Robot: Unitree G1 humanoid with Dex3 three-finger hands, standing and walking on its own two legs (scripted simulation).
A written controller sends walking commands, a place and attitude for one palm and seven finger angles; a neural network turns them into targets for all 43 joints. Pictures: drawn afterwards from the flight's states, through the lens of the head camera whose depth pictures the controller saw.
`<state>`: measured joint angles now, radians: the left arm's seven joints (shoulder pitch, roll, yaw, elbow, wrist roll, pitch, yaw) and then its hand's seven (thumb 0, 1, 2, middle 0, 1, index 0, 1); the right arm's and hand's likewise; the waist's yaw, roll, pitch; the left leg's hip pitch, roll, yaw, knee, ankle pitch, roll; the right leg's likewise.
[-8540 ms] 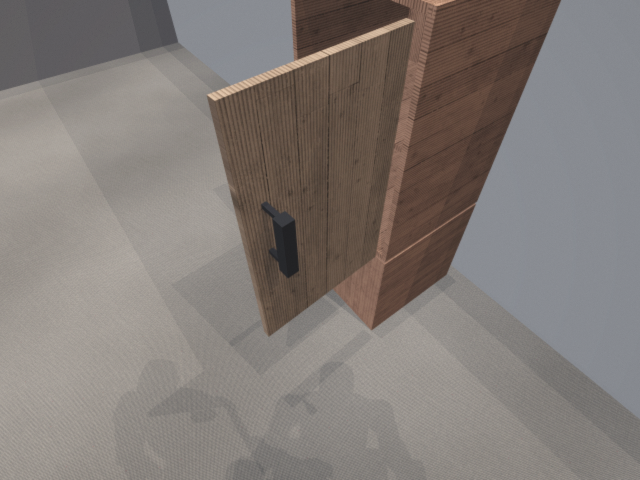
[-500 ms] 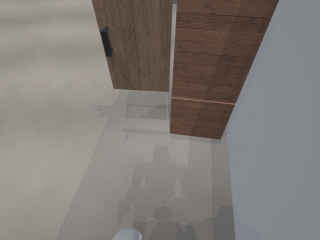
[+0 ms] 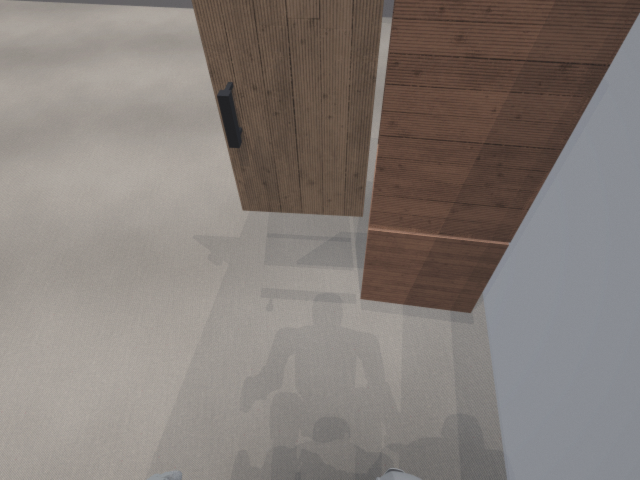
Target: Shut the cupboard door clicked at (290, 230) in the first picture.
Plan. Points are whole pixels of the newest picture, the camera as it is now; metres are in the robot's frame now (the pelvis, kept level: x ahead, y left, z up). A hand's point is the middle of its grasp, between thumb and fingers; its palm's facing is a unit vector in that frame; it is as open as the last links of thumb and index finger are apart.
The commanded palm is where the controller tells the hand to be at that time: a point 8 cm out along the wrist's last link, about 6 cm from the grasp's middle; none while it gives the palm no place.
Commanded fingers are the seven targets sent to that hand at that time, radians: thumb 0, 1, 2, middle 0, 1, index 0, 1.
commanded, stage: take the last steps up to it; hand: left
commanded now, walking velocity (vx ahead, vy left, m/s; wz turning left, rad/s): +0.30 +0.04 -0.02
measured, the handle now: (232, 115) +0.83 +0.25 -0.01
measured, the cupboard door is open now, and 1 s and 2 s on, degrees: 94 94 94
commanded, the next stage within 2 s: come to a stop and stand still in 0.72 s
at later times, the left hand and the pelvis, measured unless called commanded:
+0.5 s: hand out of the picture +0.13 +0.20 -0.18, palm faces +0.12 -0.98 -0.17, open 7.3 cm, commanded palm none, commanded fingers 0.00 0.90 0.90 -0.20 -0.30 -0.20 -0.30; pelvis +0.20 +0.03 -0.01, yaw +0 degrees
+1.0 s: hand (226, 296) +0.45 +0.21 -0.17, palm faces -0.02 -0.98 -0.22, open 7.4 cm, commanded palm none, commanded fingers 0.00 0.90 0.90 -0.20 -0.30 -0.20 -0.30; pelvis +0.36 +0.04 +0.00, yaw -2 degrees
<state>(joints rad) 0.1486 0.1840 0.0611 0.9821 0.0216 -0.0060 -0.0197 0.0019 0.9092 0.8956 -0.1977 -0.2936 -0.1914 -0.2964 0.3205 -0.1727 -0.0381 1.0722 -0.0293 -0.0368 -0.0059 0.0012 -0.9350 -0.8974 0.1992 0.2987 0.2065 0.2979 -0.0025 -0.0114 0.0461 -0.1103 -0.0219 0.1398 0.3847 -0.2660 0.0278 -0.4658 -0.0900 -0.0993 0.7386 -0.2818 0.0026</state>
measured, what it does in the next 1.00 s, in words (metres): walks ahead: right foot, then left foot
